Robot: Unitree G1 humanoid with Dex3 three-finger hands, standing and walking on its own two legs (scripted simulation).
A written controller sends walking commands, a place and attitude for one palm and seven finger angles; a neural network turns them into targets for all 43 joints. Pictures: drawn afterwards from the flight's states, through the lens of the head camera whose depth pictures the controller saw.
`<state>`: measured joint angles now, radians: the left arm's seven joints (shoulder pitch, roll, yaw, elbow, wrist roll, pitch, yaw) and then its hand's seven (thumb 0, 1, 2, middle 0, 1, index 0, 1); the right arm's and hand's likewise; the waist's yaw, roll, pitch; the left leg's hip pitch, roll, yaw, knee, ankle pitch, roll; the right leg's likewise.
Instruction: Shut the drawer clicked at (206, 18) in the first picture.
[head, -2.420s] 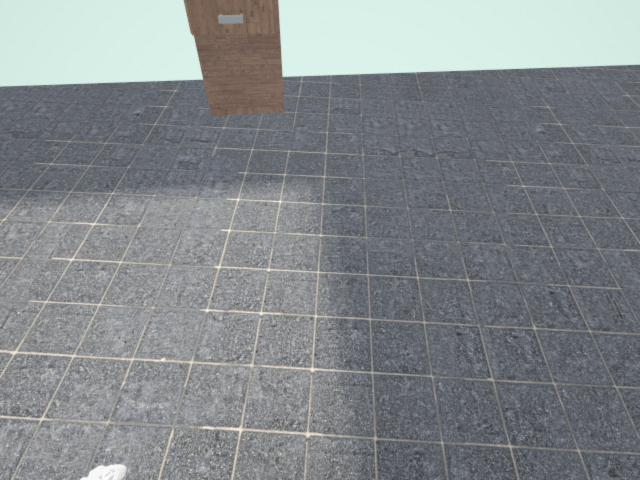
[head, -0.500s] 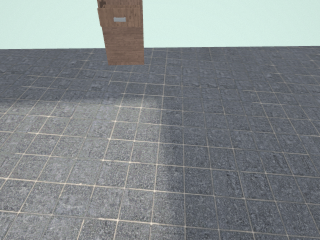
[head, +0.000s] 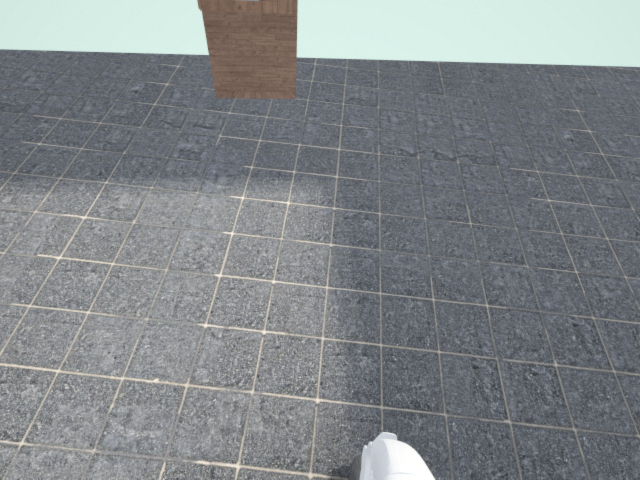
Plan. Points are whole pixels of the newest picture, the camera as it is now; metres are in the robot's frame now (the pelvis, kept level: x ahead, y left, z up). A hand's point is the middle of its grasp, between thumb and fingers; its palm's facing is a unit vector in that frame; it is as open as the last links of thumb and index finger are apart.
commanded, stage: walk to a spot facing it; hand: left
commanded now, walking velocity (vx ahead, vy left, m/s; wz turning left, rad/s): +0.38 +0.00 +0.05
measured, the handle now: out of the picture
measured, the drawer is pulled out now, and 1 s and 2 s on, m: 0.20 0.20 0.20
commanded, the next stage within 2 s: none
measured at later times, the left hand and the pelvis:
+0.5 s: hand (174, 447) +0.19 +0.21 -0.19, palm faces +0.15 -0.97 -0.18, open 7.3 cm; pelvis +0.26 +0.03 -0.01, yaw +4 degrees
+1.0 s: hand (219, 227) +0.60 +0.21 -0.17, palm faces -0.03 -0.97 -0.22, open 7.3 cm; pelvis +0.49 +0.02 -0.02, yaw +0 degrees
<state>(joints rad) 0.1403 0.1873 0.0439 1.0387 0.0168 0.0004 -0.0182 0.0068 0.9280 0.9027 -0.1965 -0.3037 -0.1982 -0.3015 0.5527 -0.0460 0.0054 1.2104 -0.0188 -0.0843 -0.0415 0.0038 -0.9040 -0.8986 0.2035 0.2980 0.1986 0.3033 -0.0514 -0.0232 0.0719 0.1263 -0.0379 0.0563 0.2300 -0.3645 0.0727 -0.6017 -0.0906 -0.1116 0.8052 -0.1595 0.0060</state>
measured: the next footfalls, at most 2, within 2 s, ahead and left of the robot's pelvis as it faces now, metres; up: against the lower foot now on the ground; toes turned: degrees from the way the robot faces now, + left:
right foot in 0.12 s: +0.22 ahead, -0.11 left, +0.00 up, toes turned -6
left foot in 0.50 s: +0.38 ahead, +0.15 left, +0.00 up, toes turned +13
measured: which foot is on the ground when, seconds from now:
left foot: down 0.00-0.12, up 0.14-0.48, down 0.50-1.00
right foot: up 0.00-0.10, down 0.12-0.52, up 0.54-0.98, down 1.00-1.00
